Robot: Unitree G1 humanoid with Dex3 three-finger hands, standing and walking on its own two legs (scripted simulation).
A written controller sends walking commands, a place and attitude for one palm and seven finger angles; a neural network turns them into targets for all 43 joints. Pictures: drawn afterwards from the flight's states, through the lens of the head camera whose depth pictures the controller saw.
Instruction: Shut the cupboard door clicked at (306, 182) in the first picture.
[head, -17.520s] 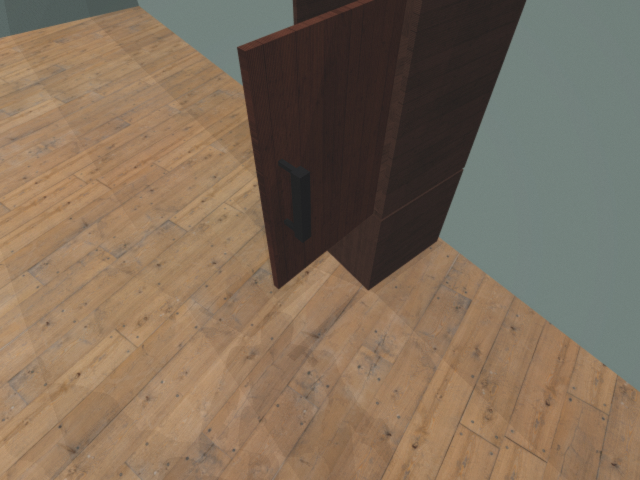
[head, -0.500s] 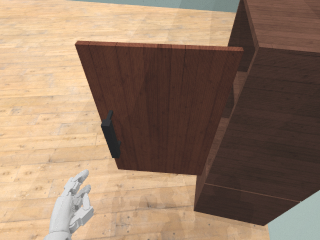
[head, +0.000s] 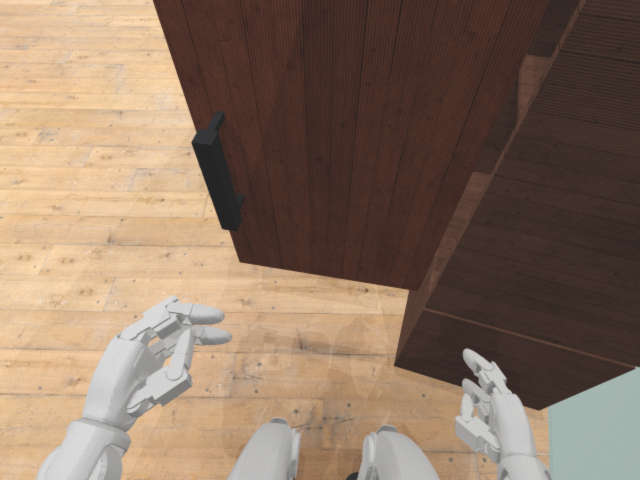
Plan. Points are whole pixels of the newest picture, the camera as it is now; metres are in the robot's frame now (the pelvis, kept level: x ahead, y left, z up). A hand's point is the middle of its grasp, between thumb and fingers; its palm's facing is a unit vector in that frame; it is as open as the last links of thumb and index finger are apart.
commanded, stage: raise the hand and make a fist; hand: left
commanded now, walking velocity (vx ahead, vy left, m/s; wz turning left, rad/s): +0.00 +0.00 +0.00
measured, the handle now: (225, 175) +0.49 +0.18 +0.07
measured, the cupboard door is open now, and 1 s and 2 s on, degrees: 97 97 97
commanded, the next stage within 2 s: bring the fist close to the handle in 1.24 s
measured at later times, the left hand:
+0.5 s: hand (150, 358) +0.23 +0.20 +0.07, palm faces -0.09 -1.00 -0.03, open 3.1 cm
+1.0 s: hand (136, 343) +0.24 +0.22 +0.07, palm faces -0.11 -0.99 -0.03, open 3.1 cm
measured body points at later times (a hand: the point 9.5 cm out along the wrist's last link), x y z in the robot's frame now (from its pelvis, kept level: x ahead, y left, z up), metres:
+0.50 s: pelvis +0.01 +0.03 +0.01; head +0.08 +0.04 +0.46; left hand +0.23 +0.26 +0.07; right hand +0.20 -0.21 -0.05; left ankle +0.04 +0.11 -0.62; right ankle +0.05 -0.06 -0.62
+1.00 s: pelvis +0.02 +0.04 +0.02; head +0.09 +0.05 +0.46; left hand +0.24 +0.27 +0.08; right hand +0.19 -0.20 -0.05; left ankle +0.04 +0.11 -0.62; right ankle +0.05 -0.06 -0.62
